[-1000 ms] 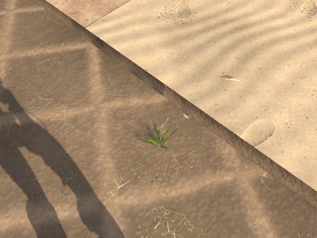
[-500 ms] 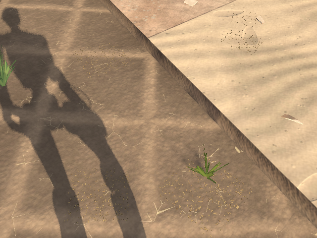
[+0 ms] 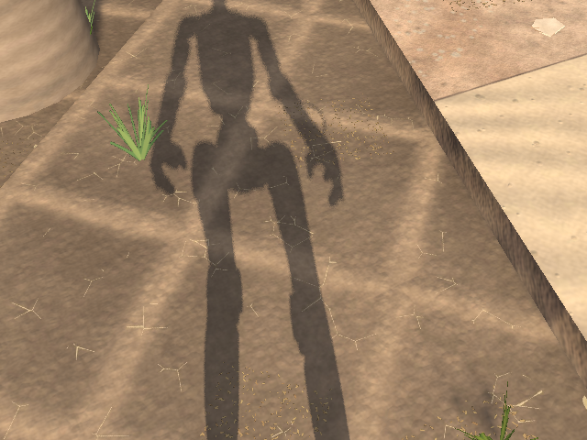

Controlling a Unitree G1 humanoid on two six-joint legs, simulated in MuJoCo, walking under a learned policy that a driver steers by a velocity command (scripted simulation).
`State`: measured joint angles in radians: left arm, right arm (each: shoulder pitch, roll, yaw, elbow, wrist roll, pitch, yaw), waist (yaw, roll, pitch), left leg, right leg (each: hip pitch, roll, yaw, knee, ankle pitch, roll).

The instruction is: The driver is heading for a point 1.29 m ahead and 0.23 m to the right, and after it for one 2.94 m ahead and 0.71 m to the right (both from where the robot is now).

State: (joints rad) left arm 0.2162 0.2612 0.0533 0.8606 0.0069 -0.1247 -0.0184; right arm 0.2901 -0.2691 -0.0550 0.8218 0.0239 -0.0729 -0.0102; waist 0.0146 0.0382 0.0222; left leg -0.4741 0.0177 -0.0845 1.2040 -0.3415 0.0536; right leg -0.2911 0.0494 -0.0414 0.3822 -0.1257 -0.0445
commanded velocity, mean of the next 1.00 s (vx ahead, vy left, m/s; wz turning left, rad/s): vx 0.39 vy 0.00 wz -0.25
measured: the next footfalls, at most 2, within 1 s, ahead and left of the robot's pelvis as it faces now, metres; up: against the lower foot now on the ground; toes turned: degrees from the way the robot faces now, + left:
left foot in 0.32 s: +0.33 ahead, +0.17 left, +0.00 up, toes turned +2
right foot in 0.84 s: +0.57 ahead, -0.08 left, +0.00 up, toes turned -16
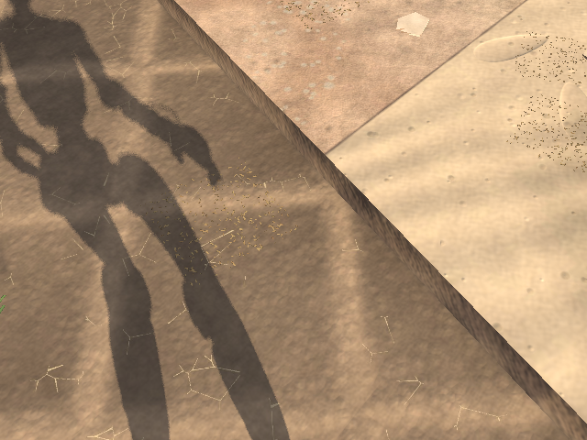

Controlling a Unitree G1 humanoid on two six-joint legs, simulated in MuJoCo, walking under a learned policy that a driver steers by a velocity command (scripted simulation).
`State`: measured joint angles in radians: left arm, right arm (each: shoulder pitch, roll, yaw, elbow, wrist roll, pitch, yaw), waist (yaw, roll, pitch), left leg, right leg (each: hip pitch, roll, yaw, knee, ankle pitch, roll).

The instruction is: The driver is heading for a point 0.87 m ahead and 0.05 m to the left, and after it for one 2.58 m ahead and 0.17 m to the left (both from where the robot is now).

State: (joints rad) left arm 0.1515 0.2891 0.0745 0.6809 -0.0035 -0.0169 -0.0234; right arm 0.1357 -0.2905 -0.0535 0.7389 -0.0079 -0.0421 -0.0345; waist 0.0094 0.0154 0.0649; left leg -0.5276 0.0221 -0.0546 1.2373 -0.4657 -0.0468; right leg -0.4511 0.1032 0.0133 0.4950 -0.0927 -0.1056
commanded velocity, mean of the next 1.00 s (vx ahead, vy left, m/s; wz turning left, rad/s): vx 0.16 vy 0.00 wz -0.20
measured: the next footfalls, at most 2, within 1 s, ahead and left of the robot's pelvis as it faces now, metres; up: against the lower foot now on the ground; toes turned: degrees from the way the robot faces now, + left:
left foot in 0.34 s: +0.13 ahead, +0.16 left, +0.00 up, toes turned -12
right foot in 0.64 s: +0.05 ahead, -0.08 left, +0.00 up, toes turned -8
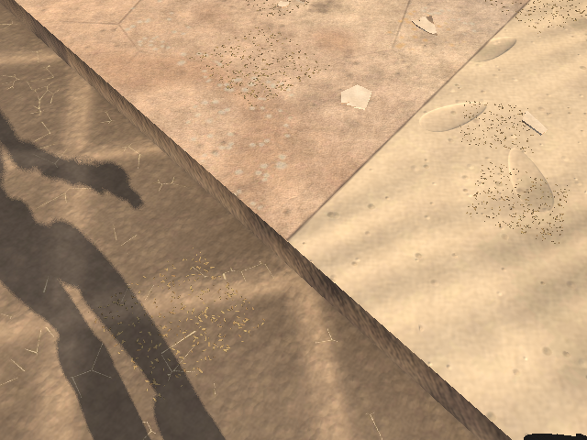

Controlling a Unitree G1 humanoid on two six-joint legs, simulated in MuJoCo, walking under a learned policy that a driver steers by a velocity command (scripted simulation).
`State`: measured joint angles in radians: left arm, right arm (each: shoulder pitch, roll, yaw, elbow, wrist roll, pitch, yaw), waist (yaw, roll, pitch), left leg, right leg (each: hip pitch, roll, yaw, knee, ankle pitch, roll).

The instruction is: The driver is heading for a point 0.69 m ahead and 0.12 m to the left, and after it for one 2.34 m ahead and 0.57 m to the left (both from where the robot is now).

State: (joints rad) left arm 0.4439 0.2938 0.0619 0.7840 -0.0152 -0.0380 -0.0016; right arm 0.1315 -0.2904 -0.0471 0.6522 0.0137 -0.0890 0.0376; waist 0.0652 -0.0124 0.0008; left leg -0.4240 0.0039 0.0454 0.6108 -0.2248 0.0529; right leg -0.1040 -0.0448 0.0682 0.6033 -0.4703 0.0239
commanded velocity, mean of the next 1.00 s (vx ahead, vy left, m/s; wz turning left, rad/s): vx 0.48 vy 0.00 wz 0.18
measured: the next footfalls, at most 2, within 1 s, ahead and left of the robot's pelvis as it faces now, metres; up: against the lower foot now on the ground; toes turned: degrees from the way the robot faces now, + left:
right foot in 0.48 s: +0.38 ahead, -0.09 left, +0.00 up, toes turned -2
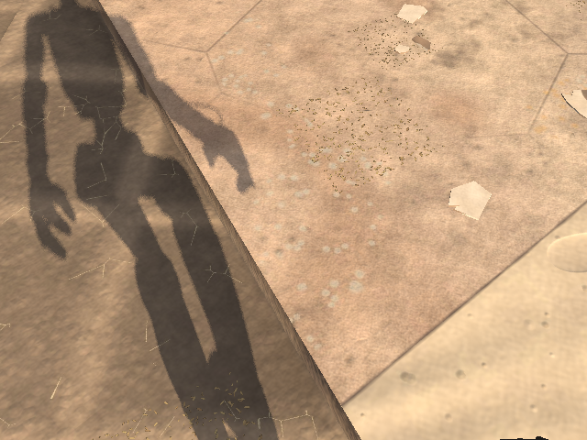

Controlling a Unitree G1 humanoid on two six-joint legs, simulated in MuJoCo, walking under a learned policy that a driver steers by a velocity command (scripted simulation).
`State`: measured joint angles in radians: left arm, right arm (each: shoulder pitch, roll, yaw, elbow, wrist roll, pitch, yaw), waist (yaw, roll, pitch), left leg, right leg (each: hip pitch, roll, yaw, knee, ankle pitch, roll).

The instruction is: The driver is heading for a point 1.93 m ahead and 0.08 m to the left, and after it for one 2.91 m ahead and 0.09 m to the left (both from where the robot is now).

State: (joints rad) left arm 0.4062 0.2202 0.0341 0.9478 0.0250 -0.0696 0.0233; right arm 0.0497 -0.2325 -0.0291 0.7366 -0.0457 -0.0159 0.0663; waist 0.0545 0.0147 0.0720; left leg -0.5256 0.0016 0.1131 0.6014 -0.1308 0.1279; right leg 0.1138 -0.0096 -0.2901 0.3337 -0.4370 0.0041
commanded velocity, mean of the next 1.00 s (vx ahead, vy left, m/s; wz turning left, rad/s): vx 0.10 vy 0.00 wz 0.22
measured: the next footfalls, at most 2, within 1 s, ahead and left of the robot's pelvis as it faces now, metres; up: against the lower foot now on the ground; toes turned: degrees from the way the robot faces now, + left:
left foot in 0.02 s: +0.17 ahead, +0.08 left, +0.00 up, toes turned +10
right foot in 0.64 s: +0.26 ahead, -0.11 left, +0.00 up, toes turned +17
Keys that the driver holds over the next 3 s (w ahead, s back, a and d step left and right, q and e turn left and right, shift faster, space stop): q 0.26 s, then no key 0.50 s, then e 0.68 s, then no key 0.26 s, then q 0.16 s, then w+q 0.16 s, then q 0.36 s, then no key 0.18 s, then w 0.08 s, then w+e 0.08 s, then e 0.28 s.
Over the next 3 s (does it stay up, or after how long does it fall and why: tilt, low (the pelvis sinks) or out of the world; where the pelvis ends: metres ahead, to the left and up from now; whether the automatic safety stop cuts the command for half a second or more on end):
stays up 0.34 0.03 0.02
